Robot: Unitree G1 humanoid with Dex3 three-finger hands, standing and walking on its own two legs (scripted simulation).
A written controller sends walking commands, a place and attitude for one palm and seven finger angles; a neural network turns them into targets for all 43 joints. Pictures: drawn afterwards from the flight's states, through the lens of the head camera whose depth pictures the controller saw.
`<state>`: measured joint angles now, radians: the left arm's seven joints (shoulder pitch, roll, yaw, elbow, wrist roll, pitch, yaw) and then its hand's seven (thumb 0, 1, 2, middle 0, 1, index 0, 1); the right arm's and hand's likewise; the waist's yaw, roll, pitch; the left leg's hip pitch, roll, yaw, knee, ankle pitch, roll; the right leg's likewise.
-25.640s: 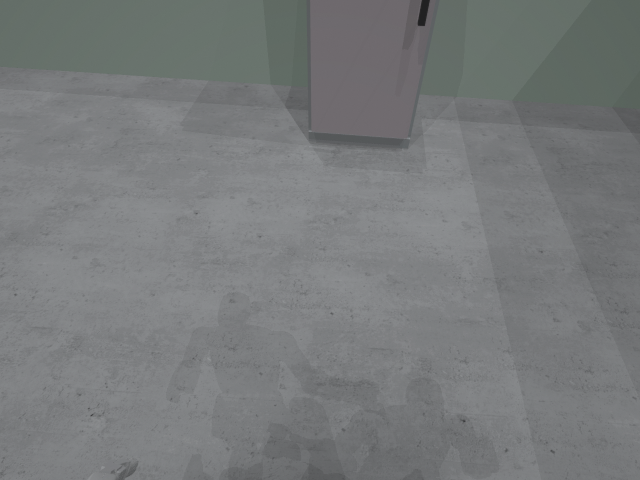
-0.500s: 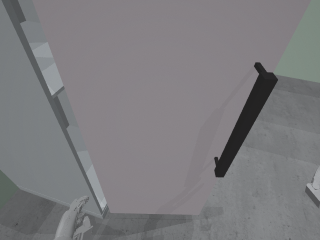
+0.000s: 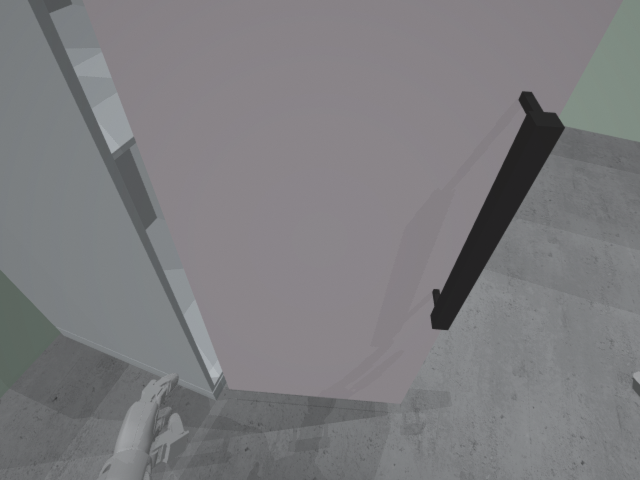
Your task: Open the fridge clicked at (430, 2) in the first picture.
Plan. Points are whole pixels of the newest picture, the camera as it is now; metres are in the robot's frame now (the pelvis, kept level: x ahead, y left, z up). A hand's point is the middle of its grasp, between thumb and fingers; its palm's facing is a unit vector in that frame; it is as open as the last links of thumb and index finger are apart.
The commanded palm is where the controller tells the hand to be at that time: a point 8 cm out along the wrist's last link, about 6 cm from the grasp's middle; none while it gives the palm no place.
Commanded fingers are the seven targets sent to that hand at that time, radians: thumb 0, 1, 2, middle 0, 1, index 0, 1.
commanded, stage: step back with the hand held close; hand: right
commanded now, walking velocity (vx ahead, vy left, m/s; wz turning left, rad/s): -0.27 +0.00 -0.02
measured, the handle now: (474, 235) +0.42 -0.19 +0.09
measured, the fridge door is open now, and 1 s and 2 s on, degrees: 73 73 73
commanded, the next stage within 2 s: stop stepping back and stand still in 1.08 s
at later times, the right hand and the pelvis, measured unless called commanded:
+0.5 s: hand out of the picture +0.12 -0.29 +0.16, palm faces +0.54 +0.72 -0.43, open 7.4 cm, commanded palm +0.06 -0.31 +0.18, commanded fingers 0.00 -0.90 -0.90 0.20 0.30 0.20 0.30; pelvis -0.07 +0.00 -0.02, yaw -4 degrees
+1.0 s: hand out of the picture +0.04 -0.30 +0.16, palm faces +0.53 +0.75 -0.41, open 7.4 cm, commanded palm -0.04 -0.32 +0.18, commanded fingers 0.00 -0.90 -0.90 0.20 0.30 0.20 0.30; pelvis -0.15 -0.01 -0.01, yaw -5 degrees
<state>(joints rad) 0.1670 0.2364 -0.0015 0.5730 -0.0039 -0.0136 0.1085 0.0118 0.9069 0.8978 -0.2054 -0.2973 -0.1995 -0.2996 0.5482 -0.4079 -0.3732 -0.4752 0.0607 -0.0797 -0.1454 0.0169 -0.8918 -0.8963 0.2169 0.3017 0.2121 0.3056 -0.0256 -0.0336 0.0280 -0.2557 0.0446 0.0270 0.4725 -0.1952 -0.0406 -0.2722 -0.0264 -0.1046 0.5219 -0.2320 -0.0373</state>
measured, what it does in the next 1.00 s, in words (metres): walks backwards: right foot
